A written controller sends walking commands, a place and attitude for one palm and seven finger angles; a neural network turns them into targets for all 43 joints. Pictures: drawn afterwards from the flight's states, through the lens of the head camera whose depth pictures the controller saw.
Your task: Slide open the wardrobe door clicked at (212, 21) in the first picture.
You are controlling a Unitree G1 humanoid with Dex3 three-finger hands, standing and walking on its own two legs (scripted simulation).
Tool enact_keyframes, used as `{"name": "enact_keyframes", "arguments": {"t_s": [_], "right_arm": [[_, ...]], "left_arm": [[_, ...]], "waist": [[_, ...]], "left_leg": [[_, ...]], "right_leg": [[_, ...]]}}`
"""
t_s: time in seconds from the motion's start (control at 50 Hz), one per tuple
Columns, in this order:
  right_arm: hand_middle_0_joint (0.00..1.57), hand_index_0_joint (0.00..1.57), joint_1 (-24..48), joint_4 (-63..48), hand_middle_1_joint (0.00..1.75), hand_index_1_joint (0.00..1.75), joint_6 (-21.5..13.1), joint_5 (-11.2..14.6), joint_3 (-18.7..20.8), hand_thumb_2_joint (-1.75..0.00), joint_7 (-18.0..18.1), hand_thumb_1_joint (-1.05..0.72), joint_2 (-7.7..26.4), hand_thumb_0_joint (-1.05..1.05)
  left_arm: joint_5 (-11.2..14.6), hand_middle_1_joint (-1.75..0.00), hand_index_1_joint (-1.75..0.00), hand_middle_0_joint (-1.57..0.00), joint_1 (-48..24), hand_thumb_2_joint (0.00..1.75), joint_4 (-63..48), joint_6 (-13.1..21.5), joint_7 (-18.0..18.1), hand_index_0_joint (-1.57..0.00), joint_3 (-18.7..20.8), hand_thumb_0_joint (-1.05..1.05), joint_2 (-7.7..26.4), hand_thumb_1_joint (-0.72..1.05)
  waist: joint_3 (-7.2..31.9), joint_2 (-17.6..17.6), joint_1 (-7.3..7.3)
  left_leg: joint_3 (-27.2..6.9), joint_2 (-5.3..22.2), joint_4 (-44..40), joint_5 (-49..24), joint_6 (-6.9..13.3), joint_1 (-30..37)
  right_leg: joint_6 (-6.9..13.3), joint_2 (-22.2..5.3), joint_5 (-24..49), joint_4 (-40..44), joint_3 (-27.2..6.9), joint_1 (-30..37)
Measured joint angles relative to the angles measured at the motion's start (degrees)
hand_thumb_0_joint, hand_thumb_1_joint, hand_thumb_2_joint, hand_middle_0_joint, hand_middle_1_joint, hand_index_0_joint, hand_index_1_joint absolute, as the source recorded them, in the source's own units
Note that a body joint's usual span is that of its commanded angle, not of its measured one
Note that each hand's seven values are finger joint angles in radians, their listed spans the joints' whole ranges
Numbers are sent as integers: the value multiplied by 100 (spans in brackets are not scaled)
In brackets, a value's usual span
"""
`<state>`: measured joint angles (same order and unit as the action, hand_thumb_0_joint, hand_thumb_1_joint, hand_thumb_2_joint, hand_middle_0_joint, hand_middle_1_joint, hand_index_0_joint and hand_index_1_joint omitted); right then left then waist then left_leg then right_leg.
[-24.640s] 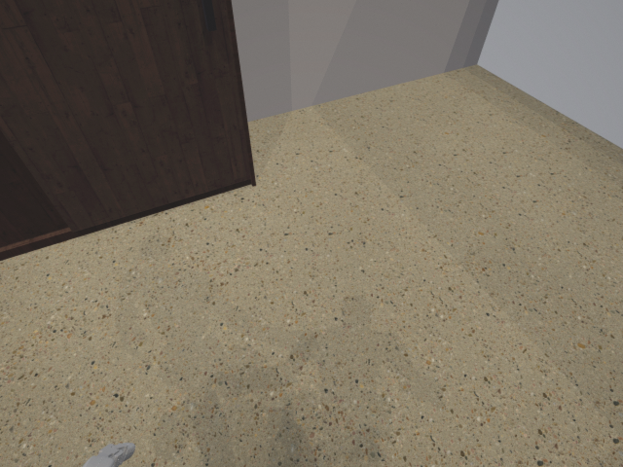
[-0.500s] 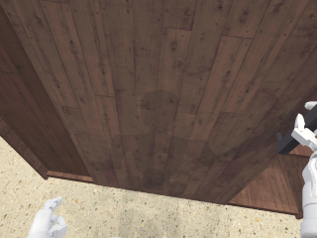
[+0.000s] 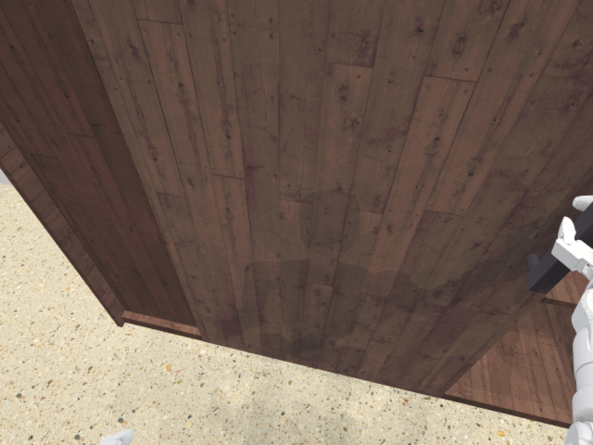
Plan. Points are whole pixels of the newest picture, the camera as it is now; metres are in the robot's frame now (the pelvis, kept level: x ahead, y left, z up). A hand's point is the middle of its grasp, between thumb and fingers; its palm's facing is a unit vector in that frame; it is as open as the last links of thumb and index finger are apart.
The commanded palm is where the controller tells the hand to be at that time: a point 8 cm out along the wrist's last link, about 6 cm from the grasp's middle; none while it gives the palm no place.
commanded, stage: stop walking and hold the door there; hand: right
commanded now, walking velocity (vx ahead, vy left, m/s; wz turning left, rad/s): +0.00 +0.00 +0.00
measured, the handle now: (576, 225) +0.41 -0.36 +0.11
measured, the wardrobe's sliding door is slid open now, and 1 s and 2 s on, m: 0.44 0.44 0.44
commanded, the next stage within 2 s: loosen the grip on the handle in 1.38 s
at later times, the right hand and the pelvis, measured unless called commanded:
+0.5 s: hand (567, 247) +0.37 -0.33 +0.11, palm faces +0.42 +0.88 -0.24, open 5.8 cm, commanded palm +0.33 -0.36 +0.10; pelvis +0.00 -0.05 -0.01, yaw -4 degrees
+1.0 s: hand (562, 246) +0.37 -0.32 +0.11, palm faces +0.42 +0.89 -0.16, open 6.0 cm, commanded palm +0.33 -0.34 +0.10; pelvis -0.04 -0.05 +0.00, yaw -2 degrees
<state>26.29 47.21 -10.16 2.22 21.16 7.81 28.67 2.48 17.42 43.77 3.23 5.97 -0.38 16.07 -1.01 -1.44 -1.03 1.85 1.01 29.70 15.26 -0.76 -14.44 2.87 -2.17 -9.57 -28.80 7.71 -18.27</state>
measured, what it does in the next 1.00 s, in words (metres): steps on the spot: right foot, then left foot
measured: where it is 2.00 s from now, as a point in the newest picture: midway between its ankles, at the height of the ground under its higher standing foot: outside the picture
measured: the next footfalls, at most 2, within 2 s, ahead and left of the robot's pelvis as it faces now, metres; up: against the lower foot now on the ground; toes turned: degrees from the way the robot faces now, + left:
right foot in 0.46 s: +0.07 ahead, -0.17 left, +0.00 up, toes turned -8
left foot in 0.90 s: -0.02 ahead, +0.06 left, +0.00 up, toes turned +0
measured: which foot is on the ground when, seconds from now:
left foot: down 0.00-0.50, up 0.52-0.88, down 0.90-1.00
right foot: down 0.00-0.26, up 0.28-0.44, down 0.46-1.00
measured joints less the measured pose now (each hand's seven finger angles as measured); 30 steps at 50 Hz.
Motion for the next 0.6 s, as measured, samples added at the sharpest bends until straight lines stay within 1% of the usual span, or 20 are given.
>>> {"name": "enact_keyframes", "arguments": {"t_s": [0.04, 0.1, 0.2, 0.24, 0.28, 0.32, 0.36, 0.4, 0.42, 0.46, 0.48, 0.5, 0.52, 0.54, 0.56, 0.6], "right_arm": [[37, 34, 69, 84, 133, 138, 4, 1, -42, -77, 15, -63, 28, -10], [36, 34, 179, 225, 133, 138, 15, 32, -83, -77, 28, -63, 69, -10], [35, 35, 241, 430, 132, 138, -61, 67, -60, -78, -3, -63, 67, -10], [36, 36, 221, 459, 132, 138, -122, 42, -38, -78, -47, -62, 36, -10], [37, 37, 201, 458, 132, 139, -188, 4, -55, -79, -101, -62, -20, -11], [39, 39, 189, 446, 133, 139, -243, -54, -89, -79, -191, -61, -93, -12], [40, 40, 204, 401, 135, 139, -257, -100, -156, -80, -264, -60, -186, -14], [41, 40, 210, 290, 136, 139, -269, -111, -246, -81, -316, -60, -291, -16], [42, 40, 198, 187, 136, 139, -300, -111, -297, -81, -319, -60, -362, -16], [43, 41, 196, -74, 137, 139, -330, -99, -410, -80, -341, -60, -516, -16], [43, 41, 211, -223, 138, 140, -330, -86, -487, -80, -337, -60, -581, -16], [44, 40, 220, -381, 138, 140, -330, -63, -555, -80, -325, -60, -636, -16], [44, 40, 219, -520, 138, 140, -336, -26, -623, -80, -300, -61, -678, -16], [44, 39, 203, -666, 139, 140, -320, 10, -680, -80, -263, -62, -711, -15], [44, 37, 189, -812, 139, 140, -279, 38, -723, -80, -218, -63, -744, -15], [45, 34, 194, -1077, 139, 140, -155, 107, -805, -79, -140, -65, -802, -14]], "left_arm": [[7, -30, -30, -20, -4, 90, -35, 24, 20, -20, -8, 1, -5, 90], [19, -30, -30, -20, -32, 90, -80, 56, 21, -20, -30, 1, -10, 90], [26, -30, -30, -20, -59, 90, -105, 61, -17, -20, -20, 1, 21, 90], [23, -30, -30, -20, -51, 90, -107, 27, -48, -20, 21, 1, 60, 90], [24, -30, -30, -20, -48, 90, -102, -33, -76, -20, 85, 1, 136, 90], [26, -30, -30, -20, -78, 90, -68, -114, -94, -20, 157, 1, 236, 90], [32, -30, -30, -20, -115, 90, -32, -172, -102, -20, 224, 1, 312, 90], [18, -30, -30, -20, -173, 90, -16, -206, -96, -20, 263, 1, 368, 90], [6, -30, -30, -20, -198, 90, -25, -219, -90, -20, 283, 1, 386, 90], [-16, -30, -30, -20, -255, 90, -62, -242, -77, -20, 322, 1, 410, 90], [-21, -30, -30, -20, -323, 90, -75, -255, -64, -20, 349, 1, 403, 90], [-23, -30, -30, -20, -416, 90, -96, -275, -49, -20, 369, 1, 372, 90], [-19, -30, -30, -20, -496, 90, -149, -293, -41, -20, 369, 1, 321, 91], [-19, -30, -30, -20, -565, 90, -218, -290, -45, -20, 352, 1, 243, 91], [-23, -30, -30, -20, -622, 90, -287, -262, -58, -20, 318, 1, 140, 91], [-25, -30, -30, -20, -704, 90, -384, -169, -94, -20, 195, 1, -112, 91]], "waist": [[7, 38, 1], [-3, 60, 20], [59, -28, 69], [92, -66, 87], [97, -107, 97], [76, -139, 109], [42, -106, 116], [-8, -37, 99], [-34, 2, 87], [-84, 62, 63], [-143, 102, 43], [-229, 149, 75], [-287, 162, 121], [-323, 149, 150], [-361, 122, 163], [-450, 91, 177]], "left_leg": [[-14, -2, -12, 19, 13, -2], [-12, -8, -101, -201, 15, 19], [10, -72, -206, -256, 33, 14], [19, -67, -213, -240, 36, 8], [35, -20, -163, -191, 19, 5], [36, 68, -87, -129, -24, 10], [26, 219, 0, -67, -95, 10], [12, 410, 96, -7, -195, -3], [8, 514, 163, 30, -256, -21], [14, 712, 372, 137, -392, -96], [11, 823, 499, 197, -462, -146], [-44, 908, 592, 215, -480, -199], [-104, 907, 765, 272, -411, -300], [-152, 819, 1119, 607, -331, -447], [-165, 685, 1536, 944, -253, -588], [-104, 386, 2120, 1219, -164, -745]], "right_leg": [[-1, 12, 57, 69, -2, 19], [-24, 9, 93, 101, -6, 26], [-91, -54, 44, 62, -36, -45], [-122, -44, -146, -52, -66, -106], [-198, 32, -421, -248, -157, -177], [-258, 151, -735, -615, -337, -240], [-295, 246, -1115, -989, -467, -278], [-319, 260, -1209, -1022, -500, -207], [-334, 243, -1119, -872, -490, -118], [-361, 157, -641, -361, -406, 141], [-323, 184, -314, -242, -313, 171], [-246, 256, -266, -289, -243, 150], [-166, 281, -326, -364, -185, 101], [-100, 269, -393, -414, -150, 44], [-53, 239, -422, -417, -142, 4], [-13, 167, -350, -319, -175, -17]]}}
